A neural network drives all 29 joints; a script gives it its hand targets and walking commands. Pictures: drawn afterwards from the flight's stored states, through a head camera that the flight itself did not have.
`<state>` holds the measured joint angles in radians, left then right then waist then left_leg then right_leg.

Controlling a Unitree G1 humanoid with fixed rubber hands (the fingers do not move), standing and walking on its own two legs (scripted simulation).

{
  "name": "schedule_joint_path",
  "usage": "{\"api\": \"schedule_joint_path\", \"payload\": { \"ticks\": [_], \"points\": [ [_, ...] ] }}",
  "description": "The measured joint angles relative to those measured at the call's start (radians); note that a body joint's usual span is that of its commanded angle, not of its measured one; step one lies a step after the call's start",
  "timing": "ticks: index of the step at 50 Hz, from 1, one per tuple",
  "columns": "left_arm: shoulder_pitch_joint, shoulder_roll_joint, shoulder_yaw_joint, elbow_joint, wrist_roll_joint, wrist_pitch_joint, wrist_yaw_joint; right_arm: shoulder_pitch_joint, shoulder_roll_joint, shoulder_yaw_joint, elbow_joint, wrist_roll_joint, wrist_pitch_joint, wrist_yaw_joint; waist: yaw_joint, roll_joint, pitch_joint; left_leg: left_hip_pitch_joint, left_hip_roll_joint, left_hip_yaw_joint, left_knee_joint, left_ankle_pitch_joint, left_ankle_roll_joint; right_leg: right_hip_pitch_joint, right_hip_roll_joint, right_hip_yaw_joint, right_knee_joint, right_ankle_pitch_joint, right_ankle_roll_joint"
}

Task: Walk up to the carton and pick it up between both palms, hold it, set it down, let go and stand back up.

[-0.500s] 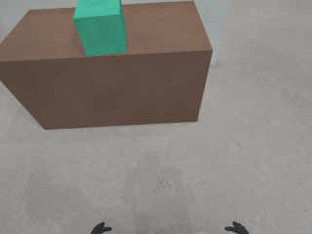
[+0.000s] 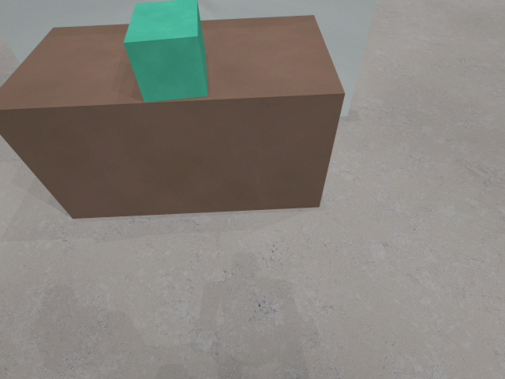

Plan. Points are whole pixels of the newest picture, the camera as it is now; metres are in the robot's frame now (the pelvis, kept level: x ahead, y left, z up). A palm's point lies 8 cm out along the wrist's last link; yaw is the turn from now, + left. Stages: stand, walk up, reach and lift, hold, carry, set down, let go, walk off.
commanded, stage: stand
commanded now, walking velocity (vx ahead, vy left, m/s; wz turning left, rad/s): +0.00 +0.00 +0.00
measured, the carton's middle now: (171, 49) +1.10 +0.30 -0.02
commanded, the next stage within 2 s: walk up in 0.26 s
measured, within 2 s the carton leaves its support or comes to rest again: neither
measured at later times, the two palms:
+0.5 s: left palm out of the picture +0.01 +0.22 -0.14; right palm out of the picture +0.01 -0.21 -0.13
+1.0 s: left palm out of the picture +0.14 +0.35 -0.14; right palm out of the picture +0.08 -0.14 -0.14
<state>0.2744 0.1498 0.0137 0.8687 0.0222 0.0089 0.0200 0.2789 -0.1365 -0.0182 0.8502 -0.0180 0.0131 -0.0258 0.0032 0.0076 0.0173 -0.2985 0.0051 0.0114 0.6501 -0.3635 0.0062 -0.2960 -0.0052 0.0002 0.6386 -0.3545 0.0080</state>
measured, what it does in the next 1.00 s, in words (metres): walks ahead: left foot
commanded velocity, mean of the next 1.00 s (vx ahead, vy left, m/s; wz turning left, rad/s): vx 0.00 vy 0.00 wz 0.00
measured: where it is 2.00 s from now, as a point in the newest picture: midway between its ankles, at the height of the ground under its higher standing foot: (234, 287)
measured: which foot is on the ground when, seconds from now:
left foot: down 0.00-0.54, up 0.56-0.74, down 0.76-1.00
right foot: down 0.00-0.76, up 0.78-1.00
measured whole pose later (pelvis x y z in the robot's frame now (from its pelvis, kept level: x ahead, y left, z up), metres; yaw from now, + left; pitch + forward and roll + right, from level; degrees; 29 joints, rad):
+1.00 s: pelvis +0.11 +0.09 -0.01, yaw +9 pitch -6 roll +0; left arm 0.27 0.27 0.01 0.91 0.05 -0.01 -0.03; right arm 0.51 -0.15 -0.02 0.91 -0.03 -0.02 -0.02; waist -0.06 -0.04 0.09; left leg -0.26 -0.04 -0.03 0.76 -0.39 0.04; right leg -0.53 -0.03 -0.06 1.15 -0.53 -0.01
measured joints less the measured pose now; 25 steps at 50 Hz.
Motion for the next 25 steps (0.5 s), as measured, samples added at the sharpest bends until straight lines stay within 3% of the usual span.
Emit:
{"api": "schedule_joint_path", "payload": {
  "ticks": [25],
  "points": [
    [-0.002,-0.029,0.012,0.190,-0.001,-0.007,0.018,0.013,0.020,-0.021,0.194,0.000,-0.011,-0.013,-0.003,-0.005,0.016,0.092,-0.008,0.000,-0.103,0.037,0.009,0.096,-0.008,0.001,-0.111,0.044,0.006]
  ]
}}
